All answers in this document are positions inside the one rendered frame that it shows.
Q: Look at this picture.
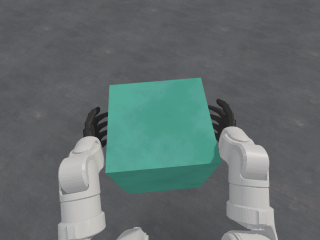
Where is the carton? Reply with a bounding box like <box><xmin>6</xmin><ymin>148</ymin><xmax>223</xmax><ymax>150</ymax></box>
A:
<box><xmin>105</xmin><ymin>77</ymin><xmax>222</xmax><ymax>194</ymax></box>

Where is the left robot thigh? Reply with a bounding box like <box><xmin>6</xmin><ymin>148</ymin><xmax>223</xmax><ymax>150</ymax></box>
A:
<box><xmin>117</xmin><ymin>228</ymin><xmax>149</xmax><ymax>240</ymax></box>

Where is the right robot hand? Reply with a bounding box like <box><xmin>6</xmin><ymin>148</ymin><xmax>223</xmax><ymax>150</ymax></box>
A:
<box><xmin>208</xmin><ymin>98</ymin><xmax>236</xmax><ymax>142</ymax></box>

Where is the robot left forearm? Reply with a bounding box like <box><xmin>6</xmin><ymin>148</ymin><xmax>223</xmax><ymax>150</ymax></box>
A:
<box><xmin>58</xmin><ymin>136</ymin><xmax>106</xmax><ymax>240</ymax></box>

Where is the robot right forearm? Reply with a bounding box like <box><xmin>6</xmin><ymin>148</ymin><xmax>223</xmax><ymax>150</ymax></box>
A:
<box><xmin>218</xmin><ymin>126</ymin><xmax>278</xmax><ymax>240</ymax></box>

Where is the right robot upper arm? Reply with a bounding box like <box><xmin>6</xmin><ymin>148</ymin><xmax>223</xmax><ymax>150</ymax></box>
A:
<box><xmin>221</xmin><ymin>230</ymin><xmax>273</xmax><ymax>240</ymax></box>

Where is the left robot hand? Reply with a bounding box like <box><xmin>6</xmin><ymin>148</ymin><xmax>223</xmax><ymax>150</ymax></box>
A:
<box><xmin>83</xmin><ymin>107</ymin><xmax>108</xmax><ymax>148</ymax></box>

